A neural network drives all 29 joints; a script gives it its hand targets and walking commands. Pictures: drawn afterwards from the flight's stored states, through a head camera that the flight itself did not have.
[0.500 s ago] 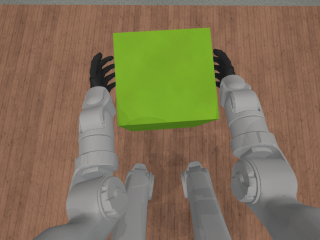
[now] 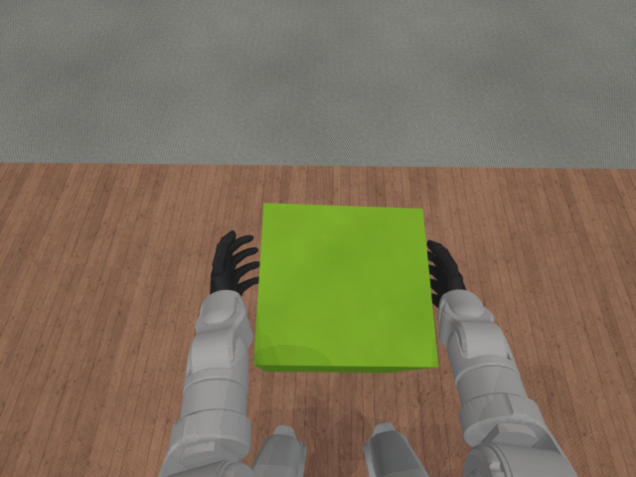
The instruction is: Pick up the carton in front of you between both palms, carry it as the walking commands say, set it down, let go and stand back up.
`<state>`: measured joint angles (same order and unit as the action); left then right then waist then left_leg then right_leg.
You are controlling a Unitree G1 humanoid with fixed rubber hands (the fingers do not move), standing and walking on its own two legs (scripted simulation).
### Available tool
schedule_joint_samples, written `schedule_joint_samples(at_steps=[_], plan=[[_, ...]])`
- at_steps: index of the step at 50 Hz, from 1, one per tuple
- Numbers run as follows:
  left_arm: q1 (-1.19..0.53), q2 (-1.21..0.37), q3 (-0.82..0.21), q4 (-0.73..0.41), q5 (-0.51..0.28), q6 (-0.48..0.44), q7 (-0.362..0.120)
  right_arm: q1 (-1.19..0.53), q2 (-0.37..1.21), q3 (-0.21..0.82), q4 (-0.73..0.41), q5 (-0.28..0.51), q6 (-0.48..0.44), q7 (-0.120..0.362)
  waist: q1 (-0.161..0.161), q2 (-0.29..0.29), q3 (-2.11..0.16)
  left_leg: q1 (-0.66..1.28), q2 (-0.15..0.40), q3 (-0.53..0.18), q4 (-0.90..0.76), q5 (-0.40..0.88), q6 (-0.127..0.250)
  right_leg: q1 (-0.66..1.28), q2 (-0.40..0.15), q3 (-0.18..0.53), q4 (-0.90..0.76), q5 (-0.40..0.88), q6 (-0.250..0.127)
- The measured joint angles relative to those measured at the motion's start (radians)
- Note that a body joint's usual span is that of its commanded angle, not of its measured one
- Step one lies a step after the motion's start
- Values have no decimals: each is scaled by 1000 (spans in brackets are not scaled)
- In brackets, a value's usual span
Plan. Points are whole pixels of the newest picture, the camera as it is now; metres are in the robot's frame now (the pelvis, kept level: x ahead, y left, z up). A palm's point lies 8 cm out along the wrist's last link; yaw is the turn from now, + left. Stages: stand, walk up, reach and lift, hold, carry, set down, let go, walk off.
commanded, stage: reach and lift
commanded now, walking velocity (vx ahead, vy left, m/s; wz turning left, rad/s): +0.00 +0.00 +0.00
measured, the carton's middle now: (334, 300) +0.37 -0.01 -0.11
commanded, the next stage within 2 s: hold in 1.46 s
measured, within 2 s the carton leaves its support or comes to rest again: neither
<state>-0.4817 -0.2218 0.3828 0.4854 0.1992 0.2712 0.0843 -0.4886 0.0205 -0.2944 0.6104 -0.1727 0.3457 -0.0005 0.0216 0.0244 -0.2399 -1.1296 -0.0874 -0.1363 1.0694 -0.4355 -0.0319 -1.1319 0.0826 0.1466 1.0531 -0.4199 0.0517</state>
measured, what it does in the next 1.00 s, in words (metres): rises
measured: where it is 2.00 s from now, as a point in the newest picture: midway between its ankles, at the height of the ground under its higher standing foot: outside the picture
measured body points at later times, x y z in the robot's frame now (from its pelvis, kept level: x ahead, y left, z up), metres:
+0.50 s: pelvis +0.03 -0.01 +0.09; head +0.00 -0.01 +0.54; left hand +0.32 +0.15 +0.10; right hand +0.31 -0.15 +0.07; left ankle +0.03 +0.13 -0.65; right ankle +0.03 -0.14 -0.65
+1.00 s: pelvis +0.01 +0.00 +0.09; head -0.01 -0.01 +0.54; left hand +0.33 +0.15 +0.12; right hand +0.31 -0.15 +0.09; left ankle +0.03 +0.13 -0.65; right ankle +0.03 -0.14 -0.65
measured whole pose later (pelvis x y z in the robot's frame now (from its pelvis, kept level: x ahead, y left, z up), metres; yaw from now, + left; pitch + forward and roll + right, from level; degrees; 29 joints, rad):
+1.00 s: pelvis +0.01 +0.00 +0.09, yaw +1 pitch -3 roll +0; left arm -0.36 -0.18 0.32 0.40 0.31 0.57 -0.01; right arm -0.30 0.15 -0.27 0.38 -0.30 0.67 -0.02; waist 0.00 0.02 0.01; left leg -0.17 -0.04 -0.16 0.45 -0.22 -0.02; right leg -0.17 0.03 0.14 0.43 -0.21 0.02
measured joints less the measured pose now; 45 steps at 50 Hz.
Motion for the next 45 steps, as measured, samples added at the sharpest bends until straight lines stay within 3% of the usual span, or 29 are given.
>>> schedule_joint_samples(at_steps=[12,20,24,30,37,45], plan=[[136,46,-70,18,5,51,-41,183,63,52,-79,-18,67,-47,7,-2,31,459,24,-14,-349,98,5,450,-21,9,-329,90,-23],[257,78,-128,-59,-9,116,-71,310,109,106,-194,4,150,-86,-7,-21,95,734,41,-40,-544,171,2,731,-33,-9,-527,160,-35],[279,82,-144,-98,-1,184,-74,331,113,123,-224,-9,209,-84,-17,-24,117,842,48,-45,-591,187,3,847,-35,-13,-588,182,-37],[201,66,-103,-68,78,262,-89,249,120,70,-195,-69,294,-50,-24,-19,170,928,46,-38,-604,198,8,934,-40,-9,-606,197,-33],[119,41,-38,-32,124,284,-95,166,117,21,-158,-129,318,-12,-17,-12,222,950,41,-20,-587,200,14,951,-44,2,-583,196,-26],[123,42,-41,-67,115,294,-102,178,135,17,-197,-139,316,-11,-13,-13,247,950,42,-19,-606,213,14,951,-48,-1,-601,208,-25]])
